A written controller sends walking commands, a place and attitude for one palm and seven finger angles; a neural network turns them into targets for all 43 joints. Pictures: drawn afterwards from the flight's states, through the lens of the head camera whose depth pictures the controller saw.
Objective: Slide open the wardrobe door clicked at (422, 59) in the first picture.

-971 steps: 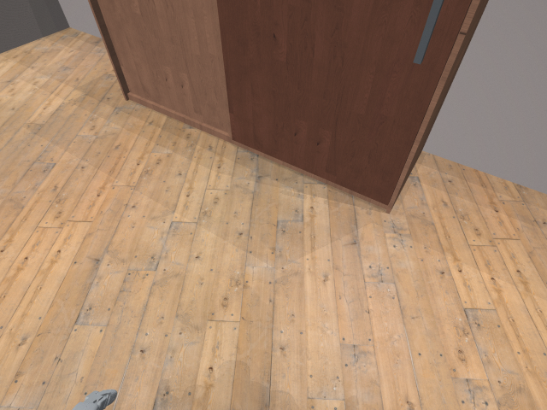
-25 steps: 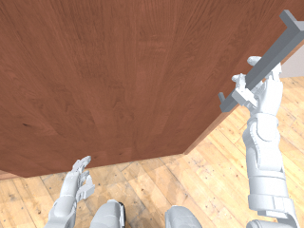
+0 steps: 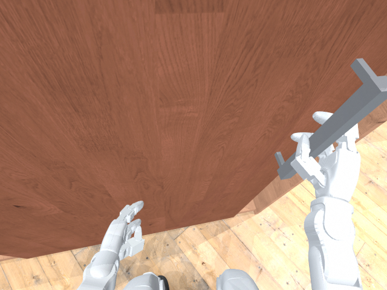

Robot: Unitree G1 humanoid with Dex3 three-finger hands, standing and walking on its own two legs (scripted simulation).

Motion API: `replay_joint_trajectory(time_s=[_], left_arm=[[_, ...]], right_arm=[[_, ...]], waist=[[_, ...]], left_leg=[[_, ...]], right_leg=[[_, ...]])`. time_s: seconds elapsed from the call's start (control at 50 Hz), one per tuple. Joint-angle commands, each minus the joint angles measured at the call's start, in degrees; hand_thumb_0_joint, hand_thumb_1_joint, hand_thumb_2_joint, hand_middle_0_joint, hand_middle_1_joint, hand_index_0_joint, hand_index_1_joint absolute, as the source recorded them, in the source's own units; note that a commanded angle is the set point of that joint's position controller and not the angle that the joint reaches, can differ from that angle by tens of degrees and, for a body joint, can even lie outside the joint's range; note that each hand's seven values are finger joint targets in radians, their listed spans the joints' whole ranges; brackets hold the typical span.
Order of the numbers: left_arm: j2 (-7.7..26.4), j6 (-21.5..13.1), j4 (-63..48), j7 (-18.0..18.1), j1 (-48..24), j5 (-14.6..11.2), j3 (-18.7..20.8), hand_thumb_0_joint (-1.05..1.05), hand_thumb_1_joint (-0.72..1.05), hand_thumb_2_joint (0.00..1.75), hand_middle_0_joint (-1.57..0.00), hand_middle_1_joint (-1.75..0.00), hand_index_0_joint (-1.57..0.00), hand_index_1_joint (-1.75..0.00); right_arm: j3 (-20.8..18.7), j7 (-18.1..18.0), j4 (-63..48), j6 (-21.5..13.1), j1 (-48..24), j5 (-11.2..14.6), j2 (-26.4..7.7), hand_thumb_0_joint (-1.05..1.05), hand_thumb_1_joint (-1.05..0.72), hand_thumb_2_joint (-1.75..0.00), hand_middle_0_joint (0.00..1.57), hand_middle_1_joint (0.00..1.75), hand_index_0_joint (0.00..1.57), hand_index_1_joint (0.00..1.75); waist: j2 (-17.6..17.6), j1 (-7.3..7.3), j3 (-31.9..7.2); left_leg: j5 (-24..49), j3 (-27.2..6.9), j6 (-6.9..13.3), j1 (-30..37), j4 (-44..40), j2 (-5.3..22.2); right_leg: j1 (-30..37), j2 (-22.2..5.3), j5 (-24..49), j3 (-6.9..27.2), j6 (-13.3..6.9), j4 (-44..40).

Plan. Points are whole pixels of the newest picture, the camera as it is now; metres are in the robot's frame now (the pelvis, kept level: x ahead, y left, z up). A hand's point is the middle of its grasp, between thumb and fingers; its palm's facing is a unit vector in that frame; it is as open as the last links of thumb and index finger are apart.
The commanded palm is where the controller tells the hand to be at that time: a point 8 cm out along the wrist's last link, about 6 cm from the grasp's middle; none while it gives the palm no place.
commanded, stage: step sideways, sliding the door along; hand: right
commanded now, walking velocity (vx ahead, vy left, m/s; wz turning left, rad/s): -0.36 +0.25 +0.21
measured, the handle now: (313, 132) +0.35 -0.22 +0.13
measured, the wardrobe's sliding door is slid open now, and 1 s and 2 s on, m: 0.13 0.38 0.53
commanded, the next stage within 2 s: stop walking and hold the door there in 1.86 s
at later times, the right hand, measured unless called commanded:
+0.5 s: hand (237, 172) +0.28 -0.08 +0.12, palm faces +0.15 +0.98 -0.10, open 6.3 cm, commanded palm +0.25 -0.06 +0.12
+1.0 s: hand (155, 188) +0.26 +0.05 +0.12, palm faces +0.06 +0.99 -0.09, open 6.3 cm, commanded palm +0.23 +0.05 +0.13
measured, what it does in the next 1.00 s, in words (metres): steps to the left: right foot, then left foot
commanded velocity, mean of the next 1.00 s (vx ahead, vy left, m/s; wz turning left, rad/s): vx -0.26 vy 0.28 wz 0.07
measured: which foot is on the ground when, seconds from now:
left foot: down 0.00-0.20, up 0.22-0.54, down 0.56-0.78, up 0.80-1.00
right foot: up 0.00-0.18, down 0.20-0.58, up 0.60-0.76, down 0.78-1.00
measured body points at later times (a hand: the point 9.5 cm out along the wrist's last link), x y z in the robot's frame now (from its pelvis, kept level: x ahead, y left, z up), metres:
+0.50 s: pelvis -0.04 +0.05 +0.01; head +0.03 +0.06 +0.45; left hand +0.18 +0.23 -0.07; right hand +0.27 -0.13 +0.13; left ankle -0.02 +0.19 -0.69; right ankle -0.01 -0.13 -0.73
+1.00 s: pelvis -0.12 +0.16 +0.01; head -0.05 +0.15 +0.46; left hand +0.01 +0.40 -0.09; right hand +0.25 +0.00 +0.13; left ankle -0.12 +0.31 -0.66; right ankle -0.09 +0.01 -0.73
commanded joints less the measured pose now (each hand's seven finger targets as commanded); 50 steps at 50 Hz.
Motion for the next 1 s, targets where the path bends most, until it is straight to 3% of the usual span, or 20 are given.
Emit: replay_joint_trajectory(time_s=[0.0,0.04,0.12,0.14,0.16,0.18,0.2,0.32,0.48,0.52,0.54,0.58,0.62,0.66,0.72,0.74,0.76,0.8,0.88,0.98], left_arm=[[2.8,-3.6,-8.5,0.2,-2.2,0.9,1.4,0.00,0.90,0.90,-0.20,-0.30,-0.20,-0.30],[4.3,-1.5,-7.6,0.5,-1.5,-0.1,3.7,0.00,0.90,0.90,-0.20,-0.30,-0.20,-0.30],[5.0,-0.4,-9.4,-0.1,-2.1,-0.1,4.9,0.00,0.90,0.90,-0.20,-0.30,-0.20,-0.30],[5.8,-0.5,-9.3,-0.1,-1.5,-0.1,5.3,0.00,0.90,0.90,-0.20,-0.30,-0.20,-0.30],[7.8,-0.9,-10.5,-0.2,-1.7,-0.6,6.1,0.00,0.90,0.90,-0.20,-0.30,-0.20,-0.30],[8.8,-1.4,-11.6,-0.7,-2.0,-0.3,6.4,0.00,0.90,0.90,-0.20,-0.30,-0.20,-0.30],[11.0,-1.4,-11.7,-1.2,-1.7,0.2,6.8,0.00,0.90,0.90,-0.20,-0.30,-0.20,-0.30],[8.8,-4.0,-11.9,-0.7,-1.5,1.3,6.3,0.00,0.90,0.90,-0.20,-0.30,-0.20,-0.30],[7.7,-4.1,-10.6,0.4,-3.2,0.5,5.1,0.00,0.90,0.90,-0.20,-0.30,-0.20,-0.30],[6.6,-4.3,-10.1,0.6,-3.2,-0.4,4.4,0.00,0.90,0.90,-0.20,-0.30,-0.20,-0.30],[5.5,-3.9,-10.1,1.1,-3.5,-0.7,4.1,0.00,0.90,0.90,-0.20,-0.30,-0.20,-0.30],[4.3,-3.2,-9.3,2.1,-3.3,-0.8,4.0,0.00,0.90,0.90,-0.20,-0.30,-0.20,-0.30],[3.7,-3.9,-7.3,2.5,-3.2,0.0,3.7,0.00,0.90,0.90,-0.20,-0.30,-0.20,-0.30],[3.5,-3.4,-5.3,2.1,-2.6,-0.2,3.4,0.00,0.90,0.90,-0.20,-0.30,-0.20,-0.30],[6.0,-1.0,-5.8,2.4,0.2,-0.2,5.3,0.00,0.90,0.90,-0.20,-0.30,-0.20,-0.30],[8.0,-0.6,-6.7,2.4,0.9,-0.3,6.5,0.00,0.90,0.90,-0.20,-0.30,-0.20,-0.30],[10.2,-0.4,-8.6,1.9,-0.3,-0.8,7.4,0.00,0.90,0.90,-0.20,-0.30,-0.20,-0.30],[10.0,-1.2,-9.0,0.7,-0.7,0.7,7.7,0.00,0.90,0.90,-0.20,-0.30,-0.20,-0.30],[10.5,-2.0,-7.2,0.3,0.1,0.3,7.7,0.00,0.90,0.90,-0.20,-0.30,-0.20,-0.30],[10.5,-0.8,-7.7,1.7,0.2,-0.1,7.5,0.00,0.90,0.90,-0.20,-0.30,-0.20,-0.30]], right_arm=[[14.3,4.9,-33.2,-10.6,-11.6,-4.3,-3.8,0.00,-0.90,-0.90,0.45,1.40,0.45,1.40],[14.8,4.2,-32.3,-10.8,-13.0,-5.3,-3.6,0.00,-0.90,-0.90,0.45,1.40,0.45,1.40],[20.2,4.6,-32.9,-11.9,-11.7,-6.1,-0.7,0.00,-0.90,-0.90,0.45,1.40,0.45,1.40],[21.6,5.1,-32.8,-12.3,-11.9,-6.2,-0.3,0.00,-0.90,-0.90,0.45,1.40,0.45,1.40],[22.9,5.7,-33.1,-12.0,-11.1,-5.7,-0.1,0.00,-0.90,-0.90,0.45,1.40,0.45,1.40],[24.9,6.1,-31.4,-11.6,-9.1,-6.1,3.6,0.00,-0.90,-0.90,0.45,1.40,0.45,1.40],[23.7,5.4,-27.8,-10.0,-9.7,-7.9,3.6,0.00,-0.90,-0.90,0.45,1.40,0.45,1.40],[21.3,5.5,-27.0,-7.4,-14.7,-9.1,2.2,0.00,-0.90,-0.90,0.45,1.40,0.45,1.40],[18.6,5.3,-22.0,-4.8,-18.8,-6.4,0.7,0.00,-0.90,-0.90,0.45,1.40,0.45,1.40],[19.3,5.5,-23.4,-5.3,-21.0,-6.4,0.7,0.00,-0.90,-0.90,0.45,1.40,0.45,1.40],[18.3,5.5,-24.6,-5.7,-22.8,-6.6,-2.0,0.00,-0.90,-0.90,0.45,1.40,0.45,1.40],[14.4,4.8,-22.2,-5.5,-17.7,-6.7,-6.4,0.00,-0.90,-0.90,0.45,1.40,0.45,1.40],[15.4,4.6,-23.8,-7.0,-18.4,-7.0,-3.5,0.00,-0.90,-0.90,0.45,1.40,0.45,1.40],[16.3,4.1,-24.0,-8.7,-23.8,-6.4,-1.9,0.00,-0.90,-0.90,0.45,1.40,0.45,1.40],[14.6,4.6,-21.3,-9.7,-25.4,-5.9,-4.0,0.00,-0.90,-0.90,0.45,1.40,0.45,1.40],[15.0,5.2,-21.5,-9.7,-26.1,-5.2,-4.3,0.00,-0.90,-0.90,0.45,1.40,0.45,1.40],[15.3,5.8,-20.4,-9.0,-25.5,-4.5,-3.9,0.00,-0.90,-0.90,0.45,1.40,0.45,1.40],[13.9,6.0,-18.1,-7.6,-28.9,-6.5,-1.6,0.00,-0.90,-0.90,0.45,1.40,0.45,1.40],[14.6,6.1,-13.9,-5.0,-33.2,-6.3,-1.2,0.00,-0.90,-0.90,0.45,1.40,0.45,1.40],[14.0,6.4,-7.9,-2.0,-35.8,-4.6,-1.4,0.00,-0.90,-0.90,0.45,1.40,0.45,1.40]], waist=[[9.6,6.81,-27.7],[15.1,6.74,-32.8],[9.8,7.46,-35.5],[6.8,8.26,-35.4],[-3.4,8.46,-35.4],[-11.7,7.22,-33.8],[-11.5,7.78,-27.5],[-10.4,7.81,-27.2],[-12.4,8.18,-24.6],[-6.9,7.97,-26.1],[2.0,8.05,-26.2],[20.3,5.93,-31.4],[20.2,6.11,-35.2],[13.3,7.64,-33.7],[9.4,9.19,-35.7],[2.6,9.77,-36.8],[-9.6,8.58,-36.2],[-8.3,8.81,-32.3],[-11.1,8.40,-28.4],[-15.7,8.91,-25.8]], left_leg=[[78.3,-17.1,1.2,25.9,-4.4,16.6],[82.7,-19.3,3.1,30.9,-0.7,14.8],[65.9,-16.7,1.3,19.8,-0.3,11.8],[51.7,-13.7,-0.6,11.3,1.9,9.0],[16.1,-9.4,-5.2,-3.5,9.7,3.5],[-18.6,-9.3,-6.6,-12.9,21.1,0.5],[-25.0,-10.2,-6.3,-17.1,26.9,-1.5],[-10.4,-4.6,-7.0,-10.6,21.5,0.4],[-3.0,-2.0,-7.7,0.5,2.5,-1.0],[11.1,-1.7,-8.0,5.1,-10.1,-0.4],[32.7,-4.7,-7.4,7.6,-15.1,3.3],[65.9,-21.3,-1.4,16.3,-11.9,15.5],[71.6,-20.9,2.4,26.5,-6.1,16.8],[67.9,-18.0,5.1,26.7,-4.7,15.8],[50.3,-11.5,1.2,14.8,0.1,10.0],[30.2,-9.4,-3.0,1.3,5.2,6.0],[-9.7,-7.7,-6.0,-10.3,16.5,1.1],[-20.4,-12.1,-5.7,-16.9,29.0,-1.0],[-10.6,-8.2,-6.7,-16.3,25.7,0.6],[-9.3,-2.3,-7.5,-3.1,15.1,-0.9]], right_leg=[[-9.0,5.1,-3.5,5.6,-0.2,-3.8],[-6.3,6.1,2.1,1.5,0.4,-8.9],[8.6,2.8,19.0,0.7,-1.0,-22.4],[17.7,-1.6,31.7,2.6,-2.7,-27.5],[30.0,-14.0,67.8,12.5,-8.3,-30.0],[34.7,-23.1,94.3,15.5,-13.8,-29.8],[33.2,-23.0,95.4,11.3,-14.1,-31.1],[27.2,-16.3,72.8,0.0,-9.5,-30.9],[20.6,-15.3,57.5,-2.7,-7.3,-29.8],[19.7,-10.8,47.1,-3.6,-5.1,-23.8],[14.9,-4.6,31.2,-6.0,-3.1,-18.6],[-1.6,6.3,-4.6,-2.1,-1.0,-2.7],[-9.4,6.6,-7.0,5.7,-1.1,3.5],[-7.5,5.5,-2.9,4.2,-0.4,-7.1],[11.7,2.4,22.8,0.1,-0.3,-28.1],[25.0,-7.3,50.3,7.8,-4.0,-31.2],[30.9,-22.7,76.0,22.0,-11.4,-33.3],[29.3,-24.9,75.3,20.1,-14.9,-31.5],[30.1,-17.8,72.0,7.8,-10.2,-29.3],[19.0,-15.0,54.2,1.8,-7.8,-33.9]])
